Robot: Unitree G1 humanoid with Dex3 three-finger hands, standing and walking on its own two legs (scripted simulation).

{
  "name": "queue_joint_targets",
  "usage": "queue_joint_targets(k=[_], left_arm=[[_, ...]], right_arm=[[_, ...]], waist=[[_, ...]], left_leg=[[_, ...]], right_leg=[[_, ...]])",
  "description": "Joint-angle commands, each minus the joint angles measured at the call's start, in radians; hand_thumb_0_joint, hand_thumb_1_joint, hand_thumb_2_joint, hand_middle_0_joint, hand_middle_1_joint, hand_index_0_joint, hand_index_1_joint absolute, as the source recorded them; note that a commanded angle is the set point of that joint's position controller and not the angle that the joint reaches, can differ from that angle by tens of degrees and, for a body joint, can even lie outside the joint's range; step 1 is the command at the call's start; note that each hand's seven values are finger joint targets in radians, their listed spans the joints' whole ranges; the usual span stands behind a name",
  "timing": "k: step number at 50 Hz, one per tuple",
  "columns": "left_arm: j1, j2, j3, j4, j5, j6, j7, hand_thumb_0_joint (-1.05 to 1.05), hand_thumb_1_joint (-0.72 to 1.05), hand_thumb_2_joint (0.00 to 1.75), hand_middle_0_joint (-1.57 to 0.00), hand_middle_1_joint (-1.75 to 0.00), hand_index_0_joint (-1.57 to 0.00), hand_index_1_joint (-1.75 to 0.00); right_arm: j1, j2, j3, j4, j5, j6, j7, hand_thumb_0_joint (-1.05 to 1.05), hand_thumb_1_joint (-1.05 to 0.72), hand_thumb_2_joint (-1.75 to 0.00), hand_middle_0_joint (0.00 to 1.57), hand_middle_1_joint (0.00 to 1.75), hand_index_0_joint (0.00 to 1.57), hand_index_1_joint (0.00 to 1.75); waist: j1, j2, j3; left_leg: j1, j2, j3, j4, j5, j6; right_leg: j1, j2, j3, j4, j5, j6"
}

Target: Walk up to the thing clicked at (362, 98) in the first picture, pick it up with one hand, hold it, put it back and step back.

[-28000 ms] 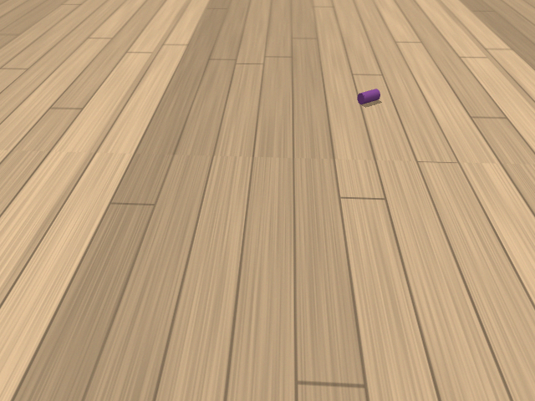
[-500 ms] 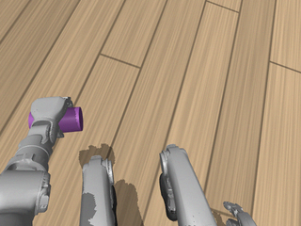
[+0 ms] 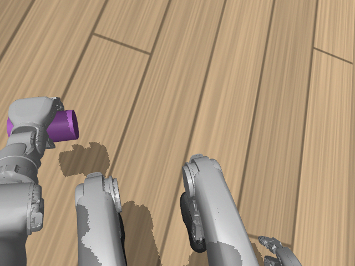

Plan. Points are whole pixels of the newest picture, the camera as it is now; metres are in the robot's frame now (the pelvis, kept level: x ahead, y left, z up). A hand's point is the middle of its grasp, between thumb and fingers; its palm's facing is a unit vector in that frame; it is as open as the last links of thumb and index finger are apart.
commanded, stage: crouch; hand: left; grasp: from above
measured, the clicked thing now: (46, 127) +0.46 +0.26 -0.20
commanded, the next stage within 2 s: lower in 0.30 s
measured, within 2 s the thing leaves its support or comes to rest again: neither
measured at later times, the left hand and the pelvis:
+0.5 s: hand (49, 129) +0.46 +0.26 -0.22, palm faces -0.47 -0.03 -0.88, open 10.3 cm; pelvis +0.00 +0.00 -0.04, yaw -1 degrees
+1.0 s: hand (57, 133) +0.46 +0.26 -0.28, palm faces -0.47 -0.05 -0.88, open 10.2 cm; pelvis +0.00 +0.00 -0.08, yaw -3 degrees
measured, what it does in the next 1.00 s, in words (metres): lowers itself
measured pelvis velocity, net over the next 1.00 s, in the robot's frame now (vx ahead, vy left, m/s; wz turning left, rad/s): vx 0.00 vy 0.00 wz -0.05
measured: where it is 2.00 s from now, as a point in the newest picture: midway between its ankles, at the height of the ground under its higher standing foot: (157, 242)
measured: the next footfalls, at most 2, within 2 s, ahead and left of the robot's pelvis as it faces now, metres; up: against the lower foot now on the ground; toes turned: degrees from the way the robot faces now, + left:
none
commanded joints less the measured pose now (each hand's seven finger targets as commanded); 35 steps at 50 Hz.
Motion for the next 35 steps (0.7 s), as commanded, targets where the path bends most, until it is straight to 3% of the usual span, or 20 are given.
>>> queue_joint_targets(k=[1,16,21,27,29,30,33,34,35], left_arm=[[-0.384,0.258,0.031,-0.156,-0.002,-0.013,0.054,0.0,0.72,0.79,-1.1,-0.59,-1.1,-0.6],[-0.428,0.312,0.051,-0.076,0.009,-0.022,0.084,0.0,0.77,0.8,-1.16,-0.55,-1.14,-0.57],[-0.425,0.289,0.029,-0.06,0.011,-0.019,0.081,0.0,0.75,0.81,-1.18,-0.51,-1.15,-0.54],[-0.42,0.298,0.027,0.011,0.011,-0.032,0.084,0.0,0.77,0.77,-1.18,-0.5,-1.16,-0.53],[-0.464,0.332,0.037,-0.017,0.011,-0.045,0.093,0.0,0.78,0.77,-1.19,-0.48,-1.16,-0.51],[-0.437,0.321,0.031,-0.001,0.019,-0.047,0.095,0.0,0.78,0.76,-1.19,-0.49,-1.17,-0.52],[-0.446,0.37,0.06,-0.014,0.027,-0.058,0.111,0.0,0.81,0.75,-1.21,-0.5,-1.18,-0.52],[-0.403,0.351,0.06,0.001,0.026,-0.055,0.117,0.0,0.82,0.74,-1.21,-0.49,-1.19,-0.51],[-0.434,0.361,0.057,-0.027,0.023,-0.059,0.123,0.0,0.8,0.74,-1.2,-0.49,-1.18,-0.51]], right_arm=[[0.205,-0.228,-0.077,-0.012,-0.001,-0.011,-0.006,0.0,-0.91,-0.9,0.2,0.3,0.2,0.3],[0.209,-0.25,-0.051,0.012,-0.011,-0.02,0.0,0.0,-0.91,-0.9,0.2,0.3,0.2,0.3],[0.208,-0.25,-0.041,0.01,-0.014,-0.018,0.004,0.0,-0.9,-0.9,0.2,0.3,0.2,0.3],[0.199,-0.258,-0.019,0.009,-0.022,-0.026,0.009,0.0,-0.9,-0.9,0.2,0.3,0.2,0.3],[0.195,-0.267,-0.019,0.01,-0.023,-0.029,0.009,0.0,-0.9,-0.9,0.2,0.3,0.2,0.3],[0.195,-0.26,-0.013,0.011,-0.027,-0.031,0.011,0.0,-0.91,-0.9,0.2,0.3,0.2,0.3],[0.2,-0.271,-0.009,0.008,-0.035,-0.035,0.018,0.0,-0.91,-0.9,0.2,0.3,0.2,0.3],[0.199,-0.271,-0.008,0.005,-0.037,-0.036,0.019,0.0,-0.91,-0.9,0.2,0.3,0.2,0.3],[0.182,-0.274,-0.011,0.007,-0.035,-0.035,0.017,0.0,-0.9,-0.9,0.2,0.3,0.2,0.3]], waist=[[-0.002,0.27,-0.704],[-0.021,0.268,-0.674],[-0.027,0.27,-0.677],[-0.048,0.246,-0.605],[-0.051,0.267,-0.624],[-0.051,0.278,-0.626],[-0.06,0.283,-0.629],[-0.053,0.291,-0.618],[-0.05,0.309,-0.642]], left_leg=[[0.525,-0.011,0.108,-0.213,0.197,0.052],[0.435,-0.018,0.108,-0.142,0.174,0.056],[0.439,-0.017,0.107,-0.119,0.174,0.055],[0.368,-0.018,0.103,-0.078,0.161,0.06],[0.37,-0.018,0.1,-0.068,0.165,0.058],[0.381,-0.017,0.1,-0.062,0.18,0.055],[0.362,-0.018,0.102,-0.04,0.191,0.058],[0.379,-0.016,0.1,-0.044,0.199,0.054],[0.39,-0.014,0.097,-0.042,0.19,0.053]], right_leg=[[0.308,0.013,-0.107,-0.199,0.226,-0.098],[0.238,0.014,-0.122,-0.121,0.21,-0.098],[0.225,0.018,-0.127,-0.107,0.216,-0.098],[0.202,0.019,-0.137,-0.083,0.208,-0.093],[0.196,0.022,-0.142,-0.067,0.21,-0.095],[0.205,0.023,-0.143,-0.06,0.224,-0.094],[0.22,0.025,-0.146,-0.044,0.238,-0.091],[0.21,0.023,-0.149,-0.041,0.242,-0.091],[0.189,0.029,-0.151,-0.034,0.236,-0.094]])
